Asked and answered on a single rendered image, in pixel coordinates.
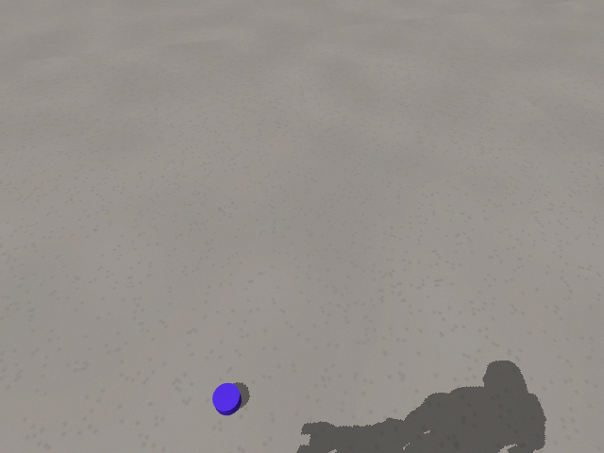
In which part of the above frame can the tin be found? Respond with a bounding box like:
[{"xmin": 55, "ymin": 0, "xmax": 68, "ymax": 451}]
[{"xmin": 212, "ymin": 383, "xmax": 242, "ymax": 415}]

